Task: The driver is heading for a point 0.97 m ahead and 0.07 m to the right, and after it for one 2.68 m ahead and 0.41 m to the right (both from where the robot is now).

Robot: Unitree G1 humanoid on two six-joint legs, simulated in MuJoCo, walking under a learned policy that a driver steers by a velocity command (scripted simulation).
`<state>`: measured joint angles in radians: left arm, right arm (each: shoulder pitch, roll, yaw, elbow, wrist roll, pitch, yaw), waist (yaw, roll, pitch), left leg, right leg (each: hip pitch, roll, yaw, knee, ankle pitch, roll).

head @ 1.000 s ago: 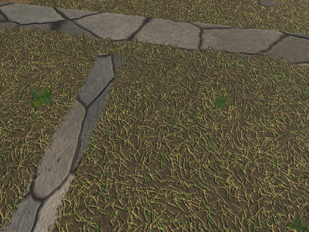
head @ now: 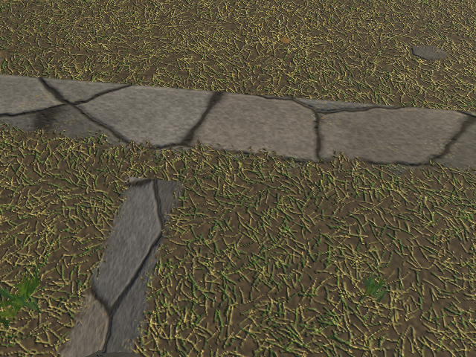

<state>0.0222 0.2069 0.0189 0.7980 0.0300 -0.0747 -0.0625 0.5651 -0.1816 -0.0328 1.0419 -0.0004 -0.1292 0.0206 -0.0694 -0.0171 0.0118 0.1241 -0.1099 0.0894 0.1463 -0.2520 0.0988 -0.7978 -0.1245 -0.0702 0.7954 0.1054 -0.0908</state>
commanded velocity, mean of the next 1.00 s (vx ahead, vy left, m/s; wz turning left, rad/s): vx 1.00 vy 0.00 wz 0.00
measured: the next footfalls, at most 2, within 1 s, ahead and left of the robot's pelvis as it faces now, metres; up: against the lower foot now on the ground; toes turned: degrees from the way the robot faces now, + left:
right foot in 0.14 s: +0.36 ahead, -0.08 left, +0.00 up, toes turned -4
left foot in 0.62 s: +0.81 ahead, +0.09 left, +0.00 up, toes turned +4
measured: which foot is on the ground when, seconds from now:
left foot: down 0.00-0.16, up 0.18-0.60, down 0.62-1.00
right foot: up 0.00-0.12, down 0.14-0.62, up 0.64-1.00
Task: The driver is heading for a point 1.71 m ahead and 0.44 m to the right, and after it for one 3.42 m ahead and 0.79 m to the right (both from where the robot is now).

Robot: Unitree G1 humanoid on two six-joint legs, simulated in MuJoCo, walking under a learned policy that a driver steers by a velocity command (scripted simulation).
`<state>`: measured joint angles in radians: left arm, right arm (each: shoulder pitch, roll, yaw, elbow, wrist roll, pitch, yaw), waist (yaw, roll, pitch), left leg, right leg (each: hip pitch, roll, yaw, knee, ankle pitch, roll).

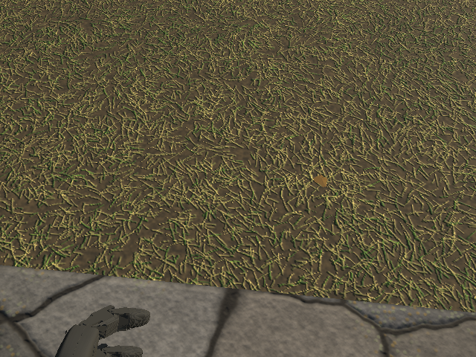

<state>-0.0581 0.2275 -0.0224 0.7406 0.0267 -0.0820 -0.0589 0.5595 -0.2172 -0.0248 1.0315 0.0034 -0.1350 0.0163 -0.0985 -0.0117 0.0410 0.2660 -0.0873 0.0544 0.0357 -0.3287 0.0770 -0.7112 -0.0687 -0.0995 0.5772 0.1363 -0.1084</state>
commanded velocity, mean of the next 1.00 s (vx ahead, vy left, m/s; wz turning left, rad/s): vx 1.00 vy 0.00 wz -0.15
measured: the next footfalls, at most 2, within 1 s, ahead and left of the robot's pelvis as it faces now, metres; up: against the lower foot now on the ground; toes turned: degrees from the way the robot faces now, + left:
right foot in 0.08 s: +0.30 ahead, -0.09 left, +0.00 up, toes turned -4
left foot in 0.52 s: +0.75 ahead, +0.09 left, +0.00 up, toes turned +3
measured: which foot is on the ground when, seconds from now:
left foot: down 0.00-0.08, up 0.10-0.50, down 0.52-1.00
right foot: up 0.00-0.06, down 0.08-0.54, up 0.56-0.98, down 1.00-1.00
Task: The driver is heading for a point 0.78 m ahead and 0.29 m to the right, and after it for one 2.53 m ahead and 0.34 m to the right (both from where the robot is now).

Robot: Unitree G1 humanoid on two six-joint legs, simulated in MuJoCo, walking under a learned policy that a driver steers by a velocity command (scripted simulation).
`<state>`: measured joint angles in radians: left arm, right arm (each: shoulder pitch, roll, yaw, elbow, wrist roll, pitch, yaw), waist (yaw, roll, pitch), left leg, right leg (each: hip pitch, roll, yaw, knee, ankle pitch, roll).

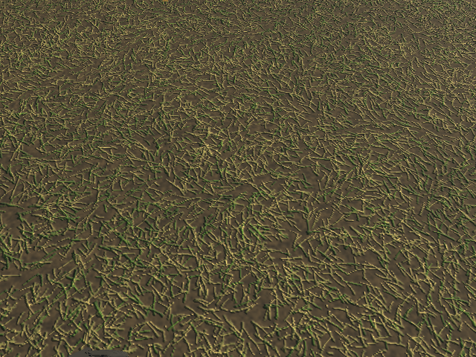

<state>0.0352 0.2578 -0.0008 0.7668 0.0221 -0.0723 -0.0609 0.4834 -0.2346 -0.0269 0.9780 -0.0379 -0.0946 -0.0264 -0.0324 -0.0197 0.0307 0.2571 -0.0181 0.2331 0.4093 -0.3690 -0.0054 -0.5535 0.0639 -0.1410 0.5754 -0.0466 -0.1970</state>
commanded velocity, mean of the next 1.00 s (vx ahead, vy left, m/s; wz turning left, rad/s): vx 1.00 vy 0.00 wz -0.70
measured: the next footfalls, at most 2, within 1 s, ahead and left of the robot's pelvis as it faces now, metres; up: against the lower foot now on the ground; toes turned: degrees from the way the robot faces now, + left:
left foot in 0.42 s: +0.65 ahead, +0.05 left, +0.00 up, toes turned -26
right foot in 0.88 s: +0.86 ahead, -0.37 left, +0.00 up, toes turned -46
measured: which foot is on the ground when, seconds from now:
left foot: down 0.00-0.00, up 0.02-0.40, down 0.42-0.88, up 0.90-1.00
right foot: down 0.00-0.44, up 0.46-0.86, down 0.88-1.00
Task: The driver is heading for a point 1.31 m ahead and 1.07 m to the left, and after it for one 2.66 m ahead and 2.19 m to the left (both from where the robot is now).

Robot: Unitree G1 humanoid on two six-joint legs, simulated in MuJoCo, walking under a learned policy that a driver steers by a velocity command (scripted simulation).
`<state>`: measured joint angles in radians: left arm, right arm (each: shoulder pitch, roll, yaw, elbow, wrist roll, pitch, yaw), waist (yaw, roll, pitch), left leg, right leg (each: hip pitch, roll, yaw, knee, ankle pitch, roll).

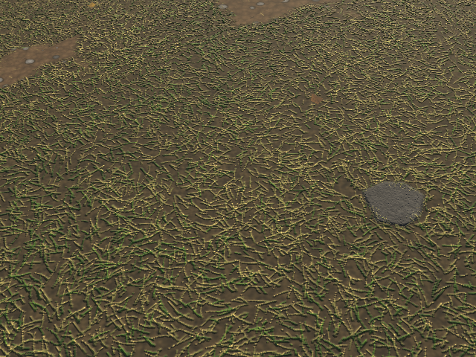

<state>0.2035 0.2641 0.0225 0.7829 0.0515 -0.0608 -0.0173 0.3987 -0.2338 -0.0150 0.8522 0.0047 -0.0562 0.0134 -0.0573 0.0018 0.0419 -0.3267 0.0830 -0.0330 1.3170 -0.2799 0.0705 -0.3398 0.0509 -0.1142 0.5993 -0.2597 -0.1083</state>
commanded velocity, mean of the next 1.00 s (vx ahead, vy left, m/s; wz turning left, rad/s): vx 1.00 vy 0.00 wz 0.85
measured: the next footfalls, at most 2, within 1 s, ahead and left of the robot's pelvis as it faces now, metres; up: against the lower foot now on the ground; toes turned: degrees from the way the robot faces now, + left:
left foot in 0.32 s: +0.50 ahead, +0.11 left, +0.00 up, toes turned +19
right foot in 0.74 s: +0.96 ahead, +0.13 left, +0.00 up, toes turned +42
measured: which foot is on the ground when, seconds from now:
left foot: up 0.00-0.30, down 0.32-0.76, up 0.78-1.00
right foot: down 0.00-0.30, up 0.32-0.72, down 0.74-1.00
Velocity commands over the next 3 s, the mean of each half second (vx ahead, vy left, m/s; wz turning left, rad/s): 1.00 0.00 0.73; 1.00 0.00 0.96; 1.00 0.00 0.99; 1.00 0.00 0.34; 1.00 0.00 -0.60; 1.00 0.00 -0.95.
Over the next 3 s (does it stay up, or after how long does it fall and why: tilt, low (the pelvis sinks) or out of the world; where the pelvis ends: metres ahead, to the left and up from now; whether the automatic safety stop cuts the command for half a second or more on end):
stays up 1.46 1.99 -0.28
